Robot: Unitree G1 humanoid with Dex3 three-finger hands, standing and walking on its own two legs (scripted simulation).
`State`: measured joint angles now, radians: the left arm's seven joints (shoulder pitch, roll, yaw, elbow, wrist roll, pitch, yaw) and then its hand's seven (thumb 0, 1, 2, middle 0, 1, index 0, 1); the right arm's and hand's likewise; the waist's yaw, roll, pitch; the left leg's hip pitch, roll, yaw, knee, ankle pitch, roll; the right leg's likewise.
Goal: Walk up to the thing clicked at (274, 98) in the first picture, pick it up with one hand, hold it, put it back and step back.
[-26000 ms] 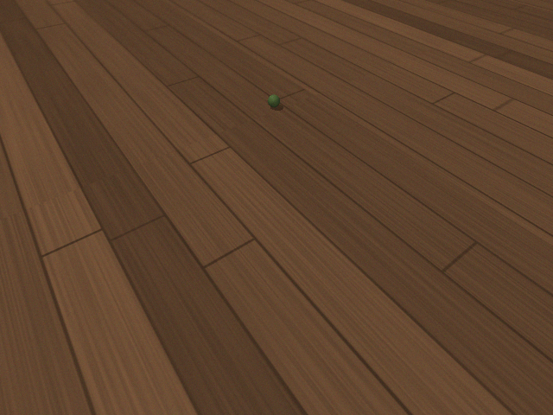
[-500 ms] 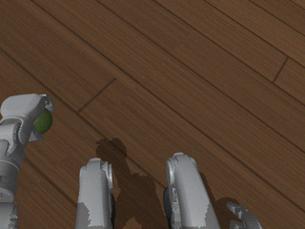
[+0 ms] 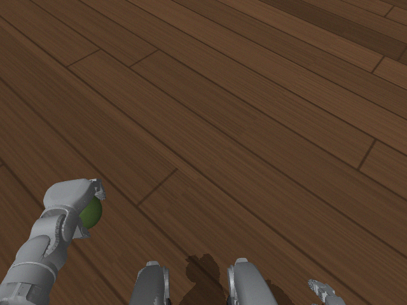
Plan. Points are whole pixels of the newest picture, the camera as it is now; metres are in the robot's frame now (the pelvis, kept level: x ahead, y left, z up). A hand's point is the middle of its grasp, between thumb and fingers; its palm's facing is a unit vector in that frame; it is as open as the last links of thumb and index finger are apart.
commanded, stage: lift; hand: left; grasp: from above
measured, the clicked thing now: (81, 211) +0.36 +0.26 -0.09
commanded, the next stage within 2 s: hold in 0.54 s
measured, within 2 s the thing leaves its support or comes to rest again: neither
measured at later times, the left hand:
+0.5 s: hand (73, 188) +0.36 +0.23 +0.02, palm faces -0.44 -0.10 -0.89, open 10.1 cm
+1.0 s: hand (67, 172) +0.37 +0.23 +0.07, palm faces -0.45 -0.09 -0.89, open 10.1 cm
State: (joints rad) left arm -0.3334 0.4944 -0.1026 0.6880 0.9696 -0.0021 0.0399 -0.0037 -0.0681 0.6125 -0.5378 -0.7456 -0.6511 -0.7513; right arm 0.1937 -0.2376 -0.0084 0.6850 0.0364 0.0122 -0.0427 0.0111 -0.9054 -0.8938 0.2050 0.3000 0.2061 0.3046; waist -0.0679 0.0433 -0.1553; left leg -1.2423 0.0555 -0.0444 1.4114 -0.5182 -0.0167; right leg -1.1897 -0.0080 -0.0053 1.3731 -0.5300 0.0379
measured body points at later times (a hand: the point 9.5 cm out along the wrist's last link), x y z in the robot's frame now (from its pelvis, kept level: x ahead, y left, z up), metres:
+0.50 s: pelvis +0.04 +0.00 +0.10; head +0.09 +0.00 +0.54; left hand +0.38 +0.24 +0.07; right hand +0.13 -0.27 -0.03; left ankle +0.08 +0.13 -0.59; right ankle +0.07 -0.15 -0.59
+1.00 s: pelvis +0.06 +0.00 +0.13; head +0.09 -0.01 +0.58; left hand +0.39 +0.23 +0.12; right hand +0.17 -0.26 +0.01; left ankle +0.08 +0.13 -0.59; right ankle +0.07 -0.15 -0.59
